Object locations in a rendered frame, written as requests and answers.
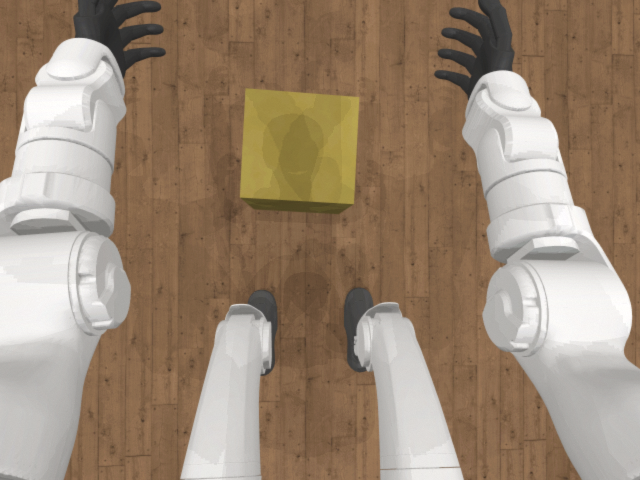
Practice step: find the left robot hand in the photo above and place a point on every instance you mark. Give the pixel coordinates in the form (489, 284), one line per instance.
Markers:
(99, 20)

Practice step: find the robot left forearm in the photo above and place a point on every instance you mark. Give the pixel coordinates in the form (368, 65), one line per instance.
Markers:
(65, 152)

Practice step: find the robot right forearm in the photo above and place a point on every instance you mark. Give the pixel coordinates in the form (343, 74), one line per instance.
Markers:
(531, 210)

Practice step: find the left robot foot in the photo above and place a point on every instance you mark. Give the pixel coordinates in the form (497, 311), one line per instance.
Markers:
(264, 301)

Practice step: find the left robot upper arm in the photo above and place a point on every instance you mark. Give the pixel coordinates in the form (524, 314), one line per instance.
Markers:
(59, 292)

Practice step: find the right robot shin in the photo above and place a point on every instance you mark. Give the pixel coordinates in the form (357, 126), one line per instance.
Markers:
(386, 307)

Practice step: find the right robot hand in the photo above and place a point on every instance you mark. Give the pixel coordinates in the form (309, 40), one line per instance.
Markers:
(493, 50)

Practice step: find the carton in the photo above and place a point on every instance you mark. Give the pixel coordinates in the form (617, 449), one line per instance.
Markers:
(299, 151)

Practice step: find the right robot upper arm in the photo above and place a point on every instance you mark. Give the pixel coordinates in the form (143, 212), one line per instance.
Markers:
(567, 323)

